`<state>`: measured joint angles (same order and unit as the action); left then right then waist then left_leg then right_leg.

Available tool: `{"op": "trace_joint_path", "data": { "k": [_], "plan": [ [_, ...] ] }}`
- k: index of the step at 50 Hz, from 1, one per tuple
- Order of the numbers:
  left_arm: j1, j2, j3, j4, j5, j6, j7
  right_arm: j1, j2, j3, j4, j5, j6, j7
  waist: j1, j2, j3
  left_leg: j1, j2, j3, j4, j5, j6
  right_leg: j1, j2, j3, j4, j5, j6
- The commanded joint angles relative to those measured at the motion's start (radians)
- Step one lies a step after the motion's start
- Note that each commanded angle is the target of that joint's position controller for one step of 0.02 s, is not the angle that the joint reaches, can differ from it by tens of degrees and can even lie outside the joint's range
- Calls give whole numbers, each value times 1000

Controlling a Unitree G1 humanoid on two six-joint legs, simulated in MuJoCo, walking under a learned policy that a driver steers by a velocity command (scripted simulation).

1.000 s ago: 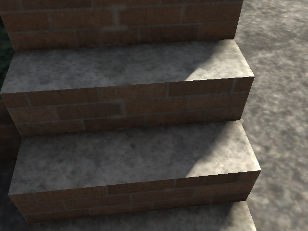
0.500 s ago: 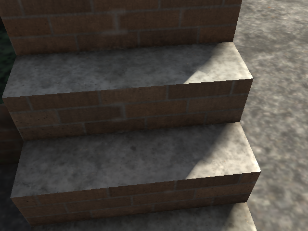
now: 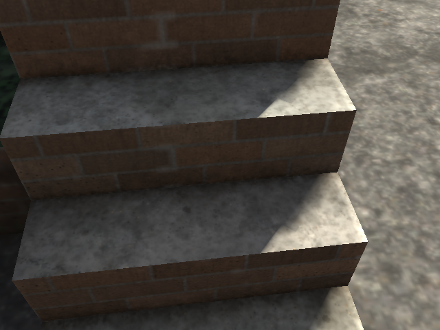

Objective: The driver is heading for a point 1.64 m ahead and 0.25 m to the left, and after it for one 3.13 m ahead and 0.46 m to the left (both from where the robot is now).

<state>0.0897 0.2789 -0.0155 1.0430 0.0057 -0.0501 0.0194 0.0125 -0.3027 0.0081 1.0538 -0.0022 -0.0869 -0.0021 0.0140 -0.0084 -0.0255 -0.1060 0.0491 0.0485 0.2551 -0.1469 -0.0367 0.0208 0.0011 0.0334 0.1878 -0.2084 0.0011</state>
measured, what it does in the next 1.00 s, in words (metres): stands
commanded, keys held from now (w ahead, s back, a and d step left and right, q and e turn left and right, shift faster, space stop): w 1.00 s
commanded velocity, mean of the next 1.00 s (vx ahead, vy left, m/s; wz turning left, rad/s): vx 0.50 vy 0.00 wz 0.00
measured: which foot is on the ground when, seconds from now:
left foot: down 0.00-1.00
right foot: down 0.00-1.00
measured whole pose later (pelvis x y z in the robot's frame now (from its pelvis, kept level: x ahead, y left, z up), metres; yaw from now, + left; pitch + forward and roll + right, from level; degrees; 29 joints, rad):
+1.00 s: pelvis +0.00 +0.00 +0.00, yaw +0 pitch +0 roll +0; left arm 0.11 0.29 -0.02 1.02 0.01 -0.05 0.02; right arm 0.02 -0.31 0.01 1.06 0.00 -0.09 0.00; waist 0.02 -0.01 -0.03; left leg -0.10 0.05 0.04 0.24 -0.14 -0.04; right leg 0.02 0.00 0.04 0.18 -0.20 0.00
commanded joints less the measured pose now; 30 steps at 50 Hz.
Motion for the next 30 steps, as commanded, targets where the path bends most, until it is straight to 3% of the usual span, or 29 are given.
{"op": "trace_joint_path", "data": {
  "k": [1,30],
  "plan": [
    [-48,127,21,-51,0,-11,3,-85,-138,-23,-57,1,-14,-3,1,-2,-52,49,54,-60,-8,212,28,-29,-78,57,1,336,-5],
    [-30,137,18,-68,1,-10,3,-76,-144,-23,-52,0,-15,0,1,0,-55,53,56,-66,-12,230,28,-28,-79,59,-3,343,-3]
  ]
}}
Keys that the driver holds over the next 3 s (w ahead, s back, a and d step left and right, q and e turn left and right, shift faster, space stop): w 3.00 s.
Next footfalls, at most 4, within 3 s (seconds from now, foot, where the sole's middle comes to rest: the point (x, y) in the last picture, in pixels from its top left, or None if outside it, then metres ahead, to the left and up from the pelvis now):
none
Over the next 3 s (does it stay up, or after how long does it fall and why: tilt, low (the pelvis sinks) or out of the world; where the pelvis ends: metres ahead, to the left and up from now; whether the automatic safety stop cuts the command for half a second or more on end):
stays up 0.00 0.00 0.00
